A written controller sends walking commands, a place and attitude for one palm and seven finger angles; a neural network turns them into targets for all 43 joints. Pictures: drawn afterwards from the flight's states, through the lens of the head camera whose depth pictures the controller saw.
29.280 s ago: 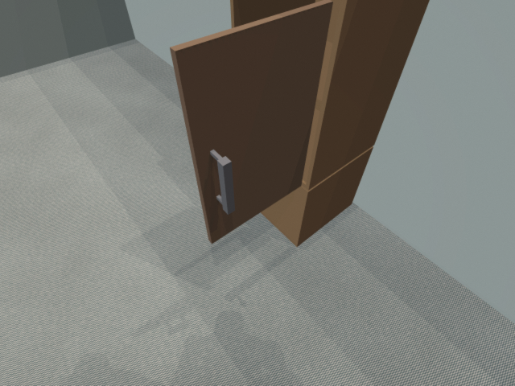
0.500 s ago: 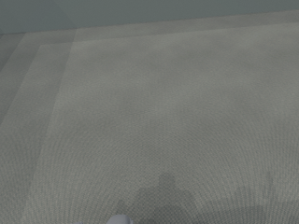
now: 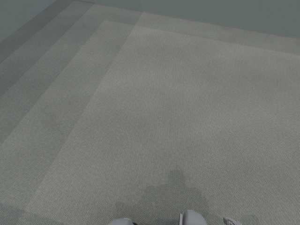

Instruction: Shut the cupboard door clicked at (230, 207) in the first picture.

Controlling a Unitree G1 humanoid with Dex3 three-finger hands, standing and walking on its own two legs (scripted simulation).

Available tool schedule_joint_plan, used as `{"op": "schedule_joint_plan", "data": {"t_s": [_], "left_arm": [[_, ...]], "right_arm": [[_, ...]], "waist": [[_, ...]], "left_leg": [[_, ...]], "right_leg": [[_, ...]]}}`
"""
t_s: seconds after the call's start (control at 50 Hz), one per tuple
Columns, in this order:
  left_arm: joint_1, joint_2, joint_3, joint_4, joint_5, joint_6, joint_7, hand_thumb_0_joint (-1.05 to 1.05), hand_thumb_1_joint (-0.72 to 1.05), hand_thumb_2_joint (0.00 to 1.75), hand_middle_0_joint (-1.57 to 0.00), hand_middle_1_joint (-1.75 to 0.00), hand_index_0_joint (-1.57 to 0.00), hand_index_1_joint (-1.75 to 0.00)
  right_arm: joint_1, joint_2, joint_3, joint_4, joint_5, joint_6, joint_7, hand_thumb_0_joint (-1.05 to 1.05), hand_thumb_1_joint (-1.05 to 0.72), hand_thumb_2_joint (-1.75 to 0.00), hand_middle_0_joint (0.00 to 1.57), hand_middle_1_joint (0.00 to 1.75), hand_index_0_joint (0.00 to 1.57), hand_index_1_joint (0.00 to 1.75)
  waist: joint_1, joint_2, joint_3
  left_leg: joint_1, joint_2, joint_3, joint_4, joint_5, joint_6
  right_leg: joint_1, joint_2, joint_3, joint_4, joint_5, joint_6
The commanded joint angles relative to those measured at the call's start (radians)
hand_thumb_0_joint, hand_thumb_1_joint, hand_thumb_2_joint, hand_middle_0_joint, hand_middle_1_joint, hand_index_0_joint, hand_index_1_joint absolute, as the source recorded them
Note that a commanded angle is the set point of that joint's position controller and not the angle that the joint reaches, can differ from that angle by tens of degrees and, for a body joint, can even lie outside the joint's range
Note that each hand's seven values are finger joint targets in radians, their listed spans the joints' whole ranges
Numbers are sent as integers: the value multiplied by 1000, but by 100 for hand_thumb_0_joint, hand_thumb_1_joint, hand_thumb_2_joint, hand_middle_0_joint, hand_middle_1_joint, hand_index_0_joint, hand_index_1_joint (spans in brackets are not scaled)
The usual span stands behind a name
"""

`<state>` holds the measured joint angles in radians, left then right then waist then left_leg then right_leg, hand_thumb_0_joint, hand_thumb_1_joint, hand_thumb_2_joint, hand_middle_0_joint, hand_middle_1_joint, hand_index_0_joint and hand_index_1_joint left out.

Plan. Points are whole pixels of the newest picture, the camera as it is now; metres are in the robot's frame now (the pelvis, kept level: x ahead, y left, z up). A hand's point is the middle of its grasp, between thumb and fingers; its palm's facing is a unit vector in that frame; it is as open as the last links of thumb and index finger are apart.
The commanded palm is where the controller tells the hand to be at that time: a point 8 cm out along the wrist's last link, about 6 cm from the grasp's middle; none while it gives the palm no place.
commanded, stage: turn to face it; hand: left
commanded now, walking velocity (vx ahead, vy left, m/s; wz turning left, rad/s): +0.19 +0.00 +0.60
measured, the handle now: out of the picture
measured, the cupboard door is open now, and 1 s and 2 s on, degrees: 63 63 63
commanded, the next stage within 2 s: none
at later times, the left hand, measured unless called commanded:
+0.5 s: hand (115, 198) +0.20 +0.12 -0.15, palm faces -0.04 -0.97 -0.23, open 7.2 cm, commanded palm none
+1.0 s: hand (114, 161) +0.32 +0.15 -0.15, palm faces -0.36 -0.91 -0.21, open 7.4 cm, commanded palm none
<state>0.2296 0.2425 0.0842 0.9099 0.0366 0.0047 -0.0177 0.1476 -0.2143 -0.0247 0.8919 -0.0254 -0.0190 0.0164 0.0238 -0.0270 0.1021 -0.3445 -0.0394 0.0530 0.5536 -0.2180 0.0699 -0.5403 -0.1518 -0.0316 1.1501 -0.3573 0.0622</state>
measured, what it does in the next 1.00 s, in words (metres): walks ahead, turning right: right foot, then left foot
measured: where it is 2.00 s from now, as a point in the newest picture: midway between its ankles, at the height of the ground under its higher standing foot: outside the picture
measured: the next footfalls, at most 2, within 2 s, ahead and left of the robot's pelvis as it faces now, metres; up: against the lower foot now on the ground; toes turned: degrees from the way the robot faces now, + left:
right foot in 0.24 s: +0.20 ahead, -0.16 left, +0.00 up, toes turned -4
left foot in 0.68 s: +0.22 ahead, +0.07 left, +0.00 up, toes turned -11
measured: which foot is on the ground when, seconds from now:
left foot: down 0.00-0.24, up 0.26-0.66, down 0.68-1.00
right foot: up 0.00-0.22, down 0.24-0.68, up 0.70-1.00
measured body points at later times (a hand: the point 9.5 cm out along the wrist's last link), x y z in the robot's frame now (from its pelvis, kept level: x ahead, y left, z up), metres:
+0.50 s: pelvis +0.13 -0.06 +0.01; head +0.17 -0.07 +0.46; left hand +0.21 +0.17 -0.13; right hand +0.17 -0.31 -0.14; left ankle +0.13 +0.08 -0.67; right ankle +0.16 -0.16 -0.73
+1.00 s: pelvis +0.15 -0.02 +0.01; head +0.20 -0.01 +0.46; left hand +0.34 +0.20 -0.14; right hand +0.13 -0.28 -0.11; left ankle +0.18 +0.08 -0.73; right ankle +0.09 -0.16 -0.67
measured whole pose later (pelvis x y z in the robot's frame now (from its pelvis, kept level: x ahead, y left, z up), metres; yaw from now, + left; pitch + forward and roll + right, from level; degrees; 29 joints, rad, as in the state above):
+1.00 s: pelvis +0.15 -0.02 +0.01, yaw -24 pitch +0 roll -3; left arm 0.17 0.28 0.10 0.89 0.03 0.09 -0.04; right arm 0.20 -0.20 -0.03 0.90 -0.03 0.01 -0.02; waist 0.01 -0.01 0.08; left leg -0.21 0.13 0.19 0.49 -0.29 0.01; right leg -0.42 -0.04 -0.05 0.90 -0.42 0.05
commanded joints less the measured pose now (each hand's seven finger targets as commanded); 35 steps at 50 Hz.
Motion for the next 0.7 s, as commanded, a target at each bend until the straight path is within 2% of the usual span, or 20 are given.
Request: {"op": "schedule_joint_plan", "data": {"t_s": [0.0, 0.04, 0.12, 0.16, 0.18, 0.2, 0.22, 0.24, 0.26, 0.28, 0.3, 0.34, 0.4, 0.48, 0.54, 0.6, 0.62, 0.64, 0.66, 0.68], "left_arm": [[1, 63, 17, -99, -6, -10, 2, 0, 90, 90, -20, -30, -20, -30], [-34, 43, 6, -108, -6, -7, 4, 0, 90, 90, -20, -30, -20, -30], [-37, 1, -28, -86, -8, -16, 11, 0, 90, 90, -20, -30, -20, -30], [26, 7, -29, -48, -9, -20, 13, 0, 90, 90, -20, -30, -20, -30], [72, 33, -24, -25, -9, -27, 16, 0, 90, 90, -20, -30, -20, -30], [119, 84, -15, -8, -7, -38, 21, 0, 90, 90, -20, -30, -20, -30], [131, 140, -6, 1, -5, -41, 26, 0, 90, 90, -20, -30, -20, -30], [157, 166, 1, 5, -12, -43, 26, 0, 90, 90, -20, -30, -20, -30], [128, 151, 2, 13, -16, -48, 31, 0, 90, 90, -20, -30, -20, -30], [95, 128, 3, 11, -19, -41, 37, 0, 90, 90, -20, -30, -20, -30], [64, 115, 6, 6, -20, -30, 42, 0, 90, 90, -20, -30, -20, -30], [38, 101, 10, -4, -17, -23, 42, 0, 90, 90, -20, -30, -20, -30], [21, 89, 20, -14, -12, -18, 43, 0, 90, 90, -20, -30, -20, -30], [23, 114, 28, -24, -10, -4, 37, 0, 90, 90, -20, -30, -20, -30], [18, 135, 38, -36, -6, 7, 34, 0, 90, 90, -20, -30, -20, -30], [-18, 143, 42, -46, -11, 19, 29, 0, 90, 90, -20, -30, -20, -30], [-42, 133, 41, -59, -16, 24, 28, 0, 90, 90, -20, -30, -20, -30], [-38, 99, 31, -75, -23, 28, 23, 0, 90, 90, -20, -30, -20, -30], [-15, 50, 21, -93, -31, 30, 11, 0, 90, 90, -20, -30, -20, -30], [-29, 76, 23, -106, -20, 30, 5, 0, 90, 90, -20, -30, -20, -30]], "right_arm": [[68, -183, -59, -35, 1, -23, -16, 0, -90, -90, 20, 30, 20, 30], [88, -154, -56, -21, -1, -22, -19, 0, -90, -90, 20, 30, 20, 30], [131, -104, -43, 33, -2, -23, -33, 0, -90, -90, 20, 30, 20, 30], [122, -98, -39, 56, 1, -18, -37, 0, -90, -90, 20, 30, 20, 30], [130, -85, -35, 66, 5, -17, -35, 0, -90, -90, 20, 30, 20, 30], [151, -55, -32, 72, 11, -18, -30, 0, -90, -90, 20, 30, 20, 30], [190, -22, -26, 63, 12, -18, -26, 0, -90, -90, 20, 30, 20, 30], [187, -24, -26, 53, 11, -4, -36, 0, -90, -90, 20, 30, 20, 30], [180, -47, -27, 61, 7, 5, -44, 0, -90, -90, 20, 30, 20, 30], [150, -67, -30, 66, 15, 6, -48, 0, -90, -90, 20, 30, 20, 30], [129, -61, -30, 71, 19, 9, -47, 0, -90, -90, 20, 30, 20, 30], [107, -34, -28, 69, 16, 26, -44, 0, -90, -90, 20, 30, 20, 30], [104, -19, -36, 52, 8, 43, -41, 0, -90, -90, 20, 30, 20, 30], [57, -47, -41, 10, 8, 47, -42, 0, -90, -90, 20, 30, 20, 30], [27, -53, -42, -18, 15, 37, -45, 0, -90, -90, 20, 30, 20, 30], [75, -62, -42, -20, 21, 29, -51, 0, -90, -90, 20, 30, 20, 30], [122, -77, -42, -11, 20, 20, -54, 0, -90, -90, 20, 30, 20, 30], [131, -129, -48, -11, 14, 9, -60, 0, -90, -90, 20, 30, 20, 30], [127, -224, -64, -33, 0, 7, -61, 0, -90, -90, 20, 30, 20, 30], [123, -246, -65, -52, -3, 16, -61, 0, -90, -90, 20, 30, 20, 30]], "waist": [[-31, 112, -98], [-33, 111, -99], [-28, 131, -132], [5, 113, -134], [24, 61, -131], [35, -39, -138], [20, -161, -125], [27, -222, -155], [12, -316, -187], [10, -256, -181], [1, -162, -175], [-14, -67, -182], [-24, -67, -173], [-13, -92, -167], [-3, -114, -164], [-36, -115, -160], [-62, -94, -167], [-64, 26, -166], [-58, 277, -144], [-66, 275, -129]], "left_leg": [[80, 249, -320, -325, -29, 125], [102, 248, -282, -312, 61, 131], [143, 234, -191, -230, 261, 107], [97, 220, -135, -156, 224, 60], [72, 184, -99, -103, 139, 18], [1, 129, -57, -9, 0, -28], [-113, 31, 18, 125, -239, -69], [-122, 27, 22, 295, -430, -88], [-143, 54, -42, 397, -419, -94], [-161, 66, -60, 460, -365, -103], [-167, 80, -60, 491, -315, -109], [-139, 78, -50, 502, -240, -121], [-139, 79, -49, 466, -171, -131], [-136, 73, -56, 372, -171, -136], [-71, 58, -56, 222, -196, -128], [83, 42, -58, 26, -99, -118], [201, 51, -56, -96, -27, -115], [304, 153, -147, -204, -47, -81], [339, 392, -386, -285, -1, 15], [229, 516, -451, -325, 3, 102]], "right_leg": [[-46, 15, 17, -113, 82, 17], [-25, 26, 11, -212, 114, 18], [153, 85, -25, -451, 158, -8], [325, 118, -40, -591, 220, -24], [410, 108, -12, -670, 266, -31], [503, 26, 124, -719, 407, -61], [560, -135, 315, -770, 551, -150], [558, -241, 429, -822, 692, -255], [553, -219, 464, -827, 794, -283], [559, -196, 422, -813, 846, -297], [546, -168, 361, -796, 856, -293], [474, -111, 270, -803, 785, -261], [421, -78, 259, -827, 650, -240], [401, -66, 322, -846, 469, -248], [370, -59, 375, -822, 432, -253], [274, -23, 394, -773, 351, -209], [193, 8, 378, -742, 285, -175], [65, 95, 318, -665, 151, -128], [-66, 229, 159, -470, -95, -72], [-40, 203, 71, -254, -242, -49]]}}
